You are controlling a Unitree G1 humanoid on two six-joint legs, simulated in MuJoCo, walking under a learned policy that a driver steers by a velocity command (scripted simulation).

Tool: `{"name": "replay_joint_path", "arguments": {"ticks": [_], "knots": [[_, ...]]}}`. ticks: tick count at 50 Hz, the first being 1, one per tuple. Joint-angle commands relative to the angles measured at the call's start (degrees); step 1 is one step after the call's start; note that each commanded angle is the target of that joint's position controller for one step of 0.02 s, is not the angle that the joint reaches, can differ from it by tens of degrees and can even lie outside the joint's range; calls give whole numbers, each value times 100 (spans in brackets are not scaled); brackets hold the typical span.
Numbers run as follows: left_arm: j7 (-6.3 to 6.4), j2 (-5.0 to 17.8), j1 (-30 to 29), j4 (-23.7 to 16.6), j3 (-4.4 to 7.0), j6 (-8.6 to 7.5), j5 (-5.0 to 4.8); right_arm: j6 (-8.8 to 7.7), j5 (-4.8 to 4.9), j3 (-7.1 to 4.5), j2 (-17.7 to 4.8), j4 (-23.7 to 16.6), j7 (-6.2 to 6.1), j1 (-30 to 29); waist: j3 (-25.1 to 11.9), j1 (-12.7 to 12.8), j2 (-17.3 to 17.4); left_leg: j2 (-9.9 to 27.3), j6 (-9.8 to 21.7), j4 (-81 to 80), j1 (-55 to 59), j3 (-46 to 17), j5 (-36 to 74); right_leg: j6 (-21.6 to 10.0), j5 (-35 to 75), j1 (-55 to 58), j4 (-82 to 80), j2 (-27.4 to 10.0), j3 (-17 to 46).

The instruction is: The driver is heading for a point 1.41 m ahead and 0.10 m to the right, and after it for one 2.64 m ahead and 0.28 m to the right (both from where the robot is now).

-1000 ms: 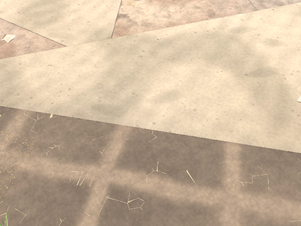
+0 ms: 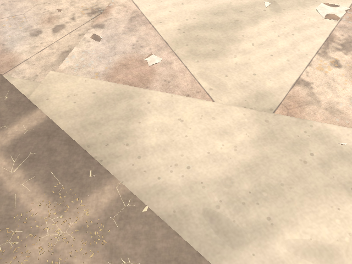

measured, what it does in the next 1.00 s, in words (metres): goes down: left foot, then right foot 0.14 m lower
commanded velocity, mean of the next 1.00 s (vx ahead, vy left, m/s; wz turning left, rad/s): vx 0.50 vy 0.00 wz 0.13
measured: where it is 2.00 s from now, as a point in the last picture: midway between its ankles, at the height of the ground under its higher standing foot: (163, 148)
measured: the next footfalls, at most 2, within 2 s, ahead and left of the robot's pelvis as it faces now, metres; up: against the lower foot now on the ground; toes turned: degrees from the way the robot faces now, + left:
left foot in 0.40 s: +0.39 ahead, +0.16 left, +0.00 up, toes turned +8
right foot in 1.00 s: +0.73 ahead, -0.08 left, -0.14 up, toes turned +2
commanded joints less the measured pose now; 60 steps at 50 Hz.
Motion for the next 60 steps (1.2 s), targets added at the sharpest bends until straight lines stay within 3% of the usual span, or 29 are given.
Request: {"name": "replay_joint_path", "arguments": {"ticks": [1,4,7,12,18,20,21,22,23,24,25,26,29,30,33,35,39,42,44,47,49,50,51,52,53,54,55,57,60], "knots": [[108,63,961,64,20,60,30,-48,-115,35,-186,-349,-131,-257,-135,354,-488,926,80,350,-2081,-63,726,-1178,97,1862,-1914,-1759,2077],[154,293,908,150,177,-22,91,17,19,102,14,-462,-33,-704,-91,314,-410,992,-104,-556,-2040,134,811,-1188,623,1772,-2249,-1462,1132],[-12,519,1154,324,309,-78,208,109,32,192,107,-568,25,-1019,90,360,-260,1000,-228,-1647,-1954,463,1868,-1329,1277,1461,-2381,-1366,483],[-328,555,1558,653,332,-139,193,318,34,196,-112,-860,13,-1610,315,326,-461,886,16,-2608,-1613,523,2600,-1301,1817,1495,-2168,-1452,200],[-278,782,2208,992,426,42,94,307,76,109,-238,-1127,-97,-2422,497,491,-522,575,269,-3482,-1434,905,1838,-1049,2213,2911,-1746,-1672,159],[-233,986,2097,973,486,73,107,219,207,-5,-431,-1079,-126,-2046,138,119,-603,230,537,-3584,232,1188,2131,-816,3833,2322,-1011,-1445,-201],[-232,984,2004,873,488,23,197,134,281,-150,-766,-877,-200,-1232,-499,-155,-430,187,808,-3132,1672,1042,2464,-472,4014,1677,67,-1035,-540],[-286,210,2835,808,226,-28,315,147,311,-120,-774,-487,-230,205,-2157,-305,690,1393,1857,-3171,4771,-933,2136,-45,2031,-398,1915,-341,-552],[-474,251,2441,864,230,-41,301,202,168,-175,-840,-112,-328,1523,-2306,-900,785,2307,2226,-4463,5496,-2889,1550,78,-2114,-1529,3387,405,112],[-531,243,1362,554,263,-46,70,73,35,-250,-925,107,-405,1633,-978,-1018,549,2175,1615,-4816,4684,-2629,1088,-232,-1913,-2486,4192,96,879],[-407,450,839,503,340,-119,49,-17,136,-257,-831,25,-418,934,12,-774,458,2058,1384,-4907,3273,-1887,1369,-292,-1494,-2625,4331,-308,889],[-294,558,1017,472,371,-116,192,-13,194,-143,-509,-18,-430,548,-208,-417,425,1971,1417,-5021,2614,-1496,1794,-386,-1382,-2014,4137,-487,928],[-203,39,1029,481,244,55,280,-1,150,76,186,-218,-400,-178,-25,234,165,1890,1366,-5582,1098,-759,2652,-270,-1077,-1132,3484,-754,813],[-153,363,1120,477,421,281,-274,78,471,-151,-592,-138,-444,-373,127,468,-83,1713,1023,-5388,826,-434,3919,-23,-776,-876,3011,-532,526],[-216,-6,823,294,281,483,-142,142,460,-149,-601,4,-472,-357,-28,484,312,1129,806,-5281,-47,680,4078,228,623,101,2191,-172,-46],[-217,170,710,320,369,517,-122,94,428,-122,-425,105,-427,-207,-84,423,566,1174,714,-5059,39,631,3321,90,1989,51,2041,-246,165],[-170,666,-488,-180,537,460,-61,70,354,-183,-567,424,-664,486,551,30,90,1840,832,-4486,1796,-234,1846,-87,2320,-2129,1164,-706,1115],[-323,419,-931,-332,466,372,-110,88,175,-182,-523,441,-803,701,549,-325,-4,1724,853,-3806,1865,-218,1224,-93,2585,-1942,298,-619,934],[-394,422,-859,-271,459,379,-211,90,129,-167,-454,452,-854,706,614,-391,-66,1604,692,-3314,1676,-142,1006,-82,3295,-1461,-379,-790,1056],[-373,452,-588,-24,483,381,-174,203,134,-120,-382,509,-879,854,835,-565,-278,1386,662,-2483,1387,-159,1180,-139,3245,-613,-1068,-793,791],[-233,597,659,485,568,367,-51,305,164,-133,-545,509,-846,776,223,-59,-752,1044,575,-608,1085,260,1831,-180,3185,880,-1210,-393,80],[-201,774,1831,936,663,352,45,305,227,-140,-572,584,-803,836,-363,414,-1048,718,496,933,486,569,1679,-157,3315,2285,-978,-225,-275],[-263,1096,2766,1264,749,350,62,279,410,-189,-238,797,-771,1474,-1319,503,-2207,-32,143,3794,-1344,1030,-2554,-499,5453,4477,740,-1175,444],[-374,1311,3340,1197,788,347,-84,199,642,-134,-226,631,-862,1313,-2175,859,-2151,-81,68,5906,-2915,339,-3198,-1108,6265,5535,1574,-2164,1792],[-368,1402,3387,1097,838,431,-168,131,611,-67,-112,302,-928,617,-2370,1082,-1556,-5,64,6572,-4074,264,-2474,-1567,3827,5386,483,-2748,2841],[-283,1429,2884,1447,825,491,-551,-7,1266,57,119,-50,-798,175,-1697,886,-1872,281,-97,6202,-5123,219,-1393,-2045,86,4883,-754,-2746,3927],[-134,747,2238,1242,599,507,-405,63,1185,33,-117,-237,-815,-651,-954,863,-927,612,-176,6113,-5336,563,-754,-1956,-909,3825,-1259,-2684,3892],[-73,286,1091,1143,313,378,-208,347,713,57,11,-432,-785,-739,-130,165,83,947,-151,5761,-4291,445,-307,-1710,-534,1222,-1256,-2511,3309],[-95,392,720,1248,228,348,-113,510,539,230,506,-767,-726,-747,621,-273,-422,1129,-57,4662,-4019,356,-315,-1279,-821,-658,-1670,-1784,2023]]}}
